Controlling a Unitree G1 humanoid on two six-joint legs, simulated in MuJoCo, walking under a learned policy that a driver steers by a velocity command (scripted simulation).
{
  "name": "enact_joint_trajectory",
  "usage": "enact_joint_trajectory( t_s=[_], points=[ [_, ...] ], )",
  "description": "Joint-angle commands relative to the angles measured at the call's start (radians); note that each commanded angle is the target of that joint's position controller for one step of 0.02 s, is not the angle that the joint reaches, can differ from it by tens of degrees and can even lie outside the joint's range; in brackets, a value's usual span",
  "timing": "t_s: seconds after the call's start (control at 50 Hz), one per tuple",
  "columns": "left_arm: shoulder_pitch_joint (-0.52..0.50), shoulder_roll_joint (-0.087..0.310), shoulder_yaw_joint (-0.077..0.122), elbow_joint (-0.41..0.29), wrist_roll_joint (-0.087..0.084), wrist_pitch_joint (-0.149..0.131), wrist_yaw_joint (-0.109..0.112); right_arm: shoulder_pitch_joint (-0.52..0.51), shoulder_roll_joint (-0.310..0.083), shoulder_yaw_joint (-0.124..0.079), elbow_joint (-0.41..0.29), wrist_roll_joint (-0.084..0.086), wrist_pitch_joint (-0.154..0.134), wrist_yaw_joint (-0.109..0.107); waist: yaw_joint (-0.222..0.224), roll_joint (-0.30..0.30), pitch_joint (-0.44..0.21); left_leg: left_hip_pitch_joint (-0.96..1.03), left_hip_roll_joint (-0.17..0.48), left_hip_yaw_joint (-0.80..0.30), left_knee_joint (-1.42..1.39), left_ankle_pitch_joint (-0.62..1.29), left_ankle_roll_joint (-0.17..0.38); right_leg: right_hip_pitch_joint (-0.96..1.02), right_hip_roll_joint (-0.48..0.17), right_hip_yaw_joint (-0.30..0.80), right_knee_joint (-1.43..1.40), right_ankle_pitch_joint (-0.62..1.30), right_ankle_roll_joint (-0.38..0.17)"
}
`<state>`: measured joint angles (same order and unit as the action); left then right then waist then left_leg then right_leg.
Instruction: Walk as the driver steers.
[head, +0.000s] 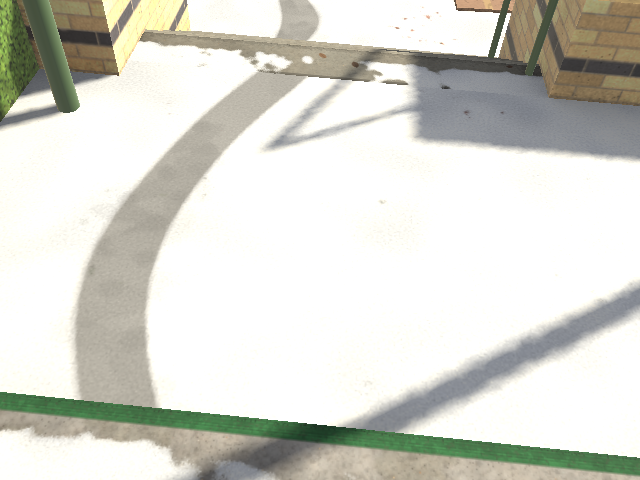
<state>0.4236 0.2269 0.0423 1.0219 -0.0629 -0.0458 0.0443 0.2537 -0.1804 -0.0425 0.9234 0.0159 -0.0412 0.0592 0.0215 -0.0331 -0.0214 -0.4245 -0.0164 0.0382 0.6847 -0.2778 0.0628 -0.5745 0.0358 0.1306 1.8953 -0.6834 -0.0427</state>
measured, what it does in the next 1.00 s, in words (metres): goes down: right foot 0.16 m lower, then left foot 0.16 m lower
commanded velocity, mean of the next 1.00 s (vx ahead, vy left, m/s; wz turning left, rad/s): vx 0.45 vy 0.00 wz -0.06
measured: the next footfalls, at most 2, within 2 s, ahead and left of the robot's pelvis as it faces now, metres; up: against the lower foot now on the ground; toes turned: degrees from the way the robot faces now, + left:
right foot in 0.46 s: +0.38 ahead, -0.14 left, -0.16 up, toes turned +0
left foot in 1.00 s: +0.66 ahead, +0.08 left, -0.32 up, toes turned -6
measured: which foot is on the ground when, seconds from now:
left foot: down 0.00-0.48, up 0.50-0.98, down 1.00-1.00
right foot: up 0.00-0.44, down 0.46-1.00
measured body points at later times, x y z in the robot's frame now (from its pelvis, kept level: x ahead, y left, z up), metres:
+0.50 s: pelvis +0.27 -0.05 -0.14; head +0.28 -0.06 +0.31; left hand +0.45 +0.18 -0.23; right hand +0.19 -0.29 -0.29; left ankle +0.07 +0.10 -0.66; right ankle +0.34 -0.14 -0.88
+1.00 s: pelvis +0.52 -0.01 -0.26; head +0.53 -0.01 +0.19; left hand +0.45 +0.23 -0.40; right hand +0.74 -0.24 -0.33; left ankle +0.65 +0.08 -1.00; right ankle +0.35 -0.14 -0.87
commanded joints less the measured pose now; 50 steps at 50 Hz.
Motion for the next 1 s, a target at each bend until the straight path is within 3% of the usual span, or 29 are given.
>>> enact_joint_trajectory(
  t_s=[0.02, 0.04, 0.06, 0.08, 0.1, 0.14, 0.16, 0.2, 0.26, 0.38, 0.42, 0.46, 0.48, 0.5, 0.52, 0.54, 0.56, 0.58, 0.6, 0.62, 0.66, 0.68, 0.7, 0.76, 0.82, 0.88, 0.94, 0.98, 1.0],
  points=[
    [-0.062, 0.051, 0.003, -0.152, 0.006, 0.008, 0.022, 0.138, -0.107, -0.002, 0.027, -0.03, -0.007, -0.002, 0.003, 0.031, 0.05, 0.254, 0.409, -0.658, -0.34, -0.209, 0.229, -0.507, -0.114, 0.009, -0.161, 0.332, -0.017],
    [-0.043, 0.077, 0.02, -0.134, 0.025, 0.01, 0.014, 0.065, -0.019, 0.026, 0.009, -0.041, -0.032, -0.004, 0.031, 0.031, 0.086, 0.099, 0.35, -0.552, -0.266, -0.069, 0.175, -0.418, -0.136, 0.069, -0.296, 0.466, -0.032],
    [0.027, 0.063, 0.032, -0.102, 0.031, 0.013, 0.01, 0.039, -0.038, 0.025, 0.011, -0.043, -0.046, -0.019, 0.075, 0.047, 0.095, -0.019, 0.266, -0.409, -0.299, 0.003, 0.136, -0.309, -0.157, 0.04, -0.464, 0.568, -0.024],
    [-0.021, 0.044, 0.033, -0.136, 0.063, 0.002, 0.007, 0.052, -0.087, 0.014, 0.021, -0.024, -0.054, -0.044, 0.06, 0.13, 0.1, -0.05, 0.225, -0.354, -0.328, 0.155, 0.148, -0.255, -0.16, 0.013, -0.626, 0.632, 0.002],
    [-0.063, 0.024, 0.028, -0.156, 0.082, 0.0, 0.001, 0.11, -0.116, 0.005, 0.06, -0.035, -0.049, -0.064, 0.047, 0.161, 0.066, -0.026, 0.221, -0.335, -0.3, 0.315, 0.178, -0.241, -0.163, -0.01, -0.67, 0.658, 0.02],
    [-0.065, 0.019, 0.026, -0.169, 0.062, 0.0, -0.019, 0.195, -0.127, 0.005, 0.087, -0.045, -0.047, -0.079, 0.048, 0.143, -0.007, 0.053, 0.242, -0.343, -0.256, 0.419, 0.204, -0.224, -0.155, -0.018, -0.685, 0.742, 0.022],
    [-0.146, 0.06, 0.042, -0.201, 0.055, -0.004, -0.031, 0.26, -0.084, 0.008, 0.113, -0.017, -0.055, -0.086, 0.013, 0.082, 0.011, 0.19, 0.225, -0.332, -0.208, 0.272, 0.175, -0.361, -0.182, 0.055, -0.835, 0.892, -0.003],
    [-0.248, 0.048, 0.038, -0.237, 0.072, -0.008, -0.046, 0.324, -0.075, 0.015, 0.132, -0.002, -0.056, -0.094, -0.032, 0.097, 0.043, 0.248, 0.239, -0.362, -0.175, 0.194, 0.162, -0.426, -0.168, 0.049, -0.962, 0.987, -0.025],
    [-0.318, 0.014, 0.027, -0.265, 0.091, -0.003, -0.073, 0.272, -0.063, 0.026, 0.107, 0.003, -0.036, -0.119, -0.047, 0.076, 0.082, -0.082, 0.119, -0.177, -0.12, 0.022, 0.119, -0.019, -0.085, -0.065, -1.199, 1.302, -0.009],
    [-0.429, -0.006, 0.002, -0.331, 0.038, -0.003, -0.104, 0.303, -0.103, -0.008, 0.077, 0.013, 0.016, -0.132, -0.142, 0.1, 0.148, 0.181, 0.151, -0.277, 0.153, -0.008, 0.136, -0.086, -0.122, -0.041, -1.476, 1.004, 0.021],
    [-0.35, 0.043, 0.024, -0.301, 0.038, -0.009, -0.11, 0.3, -0.125, -0.018, 0.093, 0.003, 0.028, -0.149, -0.111, 0.094, 0.137, 0.197, 0.181, -0.298, 0.288, 0.141, 0.127, 0.019, -0.148, -0.059, -1.547, 0.956, -0.001],
    [0.025, 0.09, 0.055, -0.16, 0.065, -0.016, -0.102, 0.275, -0.104, -0.013, 0.118, 0.011, 0.012, -0.119, 0.06, 0.02, -0.01, 0.053, 0.089, -0.226, 0.711, 0.187, 0.089, 0.488, -0.126, -0.134, -1.571, 1.001, -0.069],
    [0.218, 0.125, 0.055, -0.088, 0.085, -0.015, -0.105, 0.338, -0.043, -0.01, 0.141, 0.013, -0.016, -0.091, 0.106, -0.199, -0.158, -0.267, -0.085, -0.167, 1.218, -0.372, 0.019, 0.875, -0.242, -0.048, -1.276, 1.366, -0.145],
    [0.206, 0.133, 0.041, -0.089, 0.048, -0.005, -0.108, 0.441, -0.042, 0.003, 0.115, 0.033, -0.039, -0.073, 0.056, -0.325, -0.257, -0.547, -0.085, -0.228, 1.447, -0.626, -0.014, 1.052, -0.333, 0.097, -1.105, 1.368, -0.204],
    [0.255, 0.184, 0.059, -0.077, 0.026, 0.011, -0.104, 0.37, -0.083, 0.003, 0.05, 0.053, -0.057, -0.067, 0.098, -0.352, -0.343, -0.673, -0.081, -0.252, 1.492, -0.574, -0.035, 1.077, -0.451, 0.33, -1.27, 0.973, -0.304],
    [0.254, 0.207, 0.063, -0.036, 0.017, 0.021, -0.09, 0.207, -0.08, 0.008, -0.026, 0.072, -0.056, -0.08, 0.101, -0.261, -0.268, -0.82, -0.044, -0.165, 1.417, -0.45, -0.05, 1.015, -0.503, 0.504, -1.482, 0.5, -0.357],
    [0.136, 0.102, 0.03, -0.066, 0.051, 0.021, -0.08, 0.091, -0.106, 0.0, -0.036, 0.067, -0.029, -0.104, 0.063, 0.007, -0.107, -0.819, 0.041, -0.138, 1.267, -0.258, -0.022, 0.796, -0.466, 0.488, -1.581, 0.233, -0.311],
    [0.007, 0.083, 0.017, -0.089, 0.07, 0.005, -0.08, 0.074, -0.097, -0.001, -0.055, 0.053, -0.007, -0.114, -0.004, -0.002, -0.012, -0.705, 0.07, -0.133, 1.208, -0.171, -0.015, 0.534, -0.454, 0.521, -1.591, 0.249, -0.317],
    [-0.11, -0.01, -0.017, -0.115, 0.08, -0.021, -0.085, 0.111, -0.108, -0.017, -0.03, 0.031, 0.004, -0.111, -0.086, 0.071, 0.058, -0.628, 0.124, -0.201, 0.987, 0.026, -0.001, 0.332, -0.368, 0.4, -1.521, 0.306, -0.242],
    [-0.146, -0.041, -0.031, -0.122, 0.085, -0.036, -0.086, 0.137, -0.121, -0.03, -0.018, 0.014, 0.001, -0.106, -0.109, 0.031, 0.07, -0.53, 0.142, -0.204, 0.857, 0.096, 0.01, 0.206, -0.314, 0.298, -1.514, 0.432, -0.2],
    [-0.104, 0.05, -0.011, -0.098, 0.075, -0.052, -0.044, 0.062, -0.074, -0.031, -0.053, -0.036, -0.013, -0.101, -0.087, -0.05, 0.094, -0.364, 0.135, -0.146, 0.467, 0.276, -0.04, 0.079, -0.214, 0.112, -1.558, 0.69, -0.188],
    [-0.052, 0.063, -0.008, -0.062, 0.08, -0.042, -0.027, 0.066, -0.033, -0.02, -0.062, -0.045, -0.011, -0.092, -0.091, -0.083, 0.032, -0.294, 0.135, -0.132, 0.454, 0.309, -0.053, 0.092, -0.211, 0.102, -1.528, 0.811, -0.204],
    [-0.017, 0.09, 0.0, -0.048, 0.093, -0.04, -0.023, 0.113, -0.037, -0.022, -0.043, -0.026, -0.011, -0.077, -0.104, -0.073, -0.022, -0.28, 0.129, -0.131, 0.497, 0.395, -0.053, 0.147, -0.228, 0.114, -1.484, 0.821, -0.217],
    [0.126, 0.036, -0.005, -0.005, 0.038, -0.051, -0.016, -0.1, -0.116, -0.039, -0.137, -0.006, -0.014, -0.064, -0.011, -0.024, 0.047, -0.584, 0.16, -0.221, 0.239, 0.54, -0.012, 0.429, -0.257, 0.206, -1.437, 0.601, -0.199],
    [0.094, 0.025, -0.018, -0.033, 0.04, -0.028, 0.021, -0.232, -0.06, -0.019, -0.186, -0.056, -0.046, -0.028, 0.03, 0.017, 0.084, -0.141, 0.045, -0.086, -0.112, 0.92, -0.015, 0.093, -0.102, 0.019, -1.33, 0.485, -0.13],
    [0.099, 0.047, -0.007, -0.044, 0.033, 0.009, 0.025, -0.231, -0.037, -0.01, -0.232, -0.033, -0.02, -0.014, 0.054, -0.045, 0.075, -0.004, 0.006, -0.095, -0.14, 0.807, -0.051, 0.054, -0.083, 0.043, -1.196, 0.48, -0.141],
    [0.111, 0.034, 0.006, -0.092, 0.034, 0.044, 0.049, -0.252, -0.065, -0.008, -0.268, -0.006, -0.025, -0.005, 0.091, -0.026, 0.087, -0.108, 0.088, -0.181, -0.399, 0.722, -0.063, 0.329, -0.081, 0.159, -0.994, 0.466, -0.13],
    [0.086, 0.012, 0.003, -0.089, 0.046, 0.059, 0.057, -0.007, -0.088, -0.031, -0.171, -0.012, -0.035, -0.014, -0.006, 0.005, 0.033, 0.176, 0.111, -0.129, -0.538, 0.887, -0.054, 0.255, -0.045, 0.158, -0.726, 0.496, -0.096],
    [0.124, 0.001, -0.003, -0.079, 0.055, 0.057, 0.036, 0.158, -0.12, -0.045, -0.116, -0.036, -0.036, -0.015, -0.059, 0.08, -0.037, 0.456, 0.148, -0.113, -0.441, 1.095, -0.045, 0.086, 0.036, 0.073, -0.499, 0.258, -0.041]
  ],
)
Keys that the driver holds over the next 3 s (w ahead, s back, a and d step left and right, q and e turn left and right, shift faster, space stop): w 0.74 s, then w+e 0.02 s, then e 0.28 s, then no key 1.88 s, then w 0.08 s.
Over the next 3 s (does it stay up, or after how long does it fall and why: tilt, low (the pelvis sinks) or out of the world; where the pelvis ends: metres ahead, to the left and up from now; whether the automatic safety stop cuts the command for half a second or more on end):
stays up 0.64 -0.05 -0.30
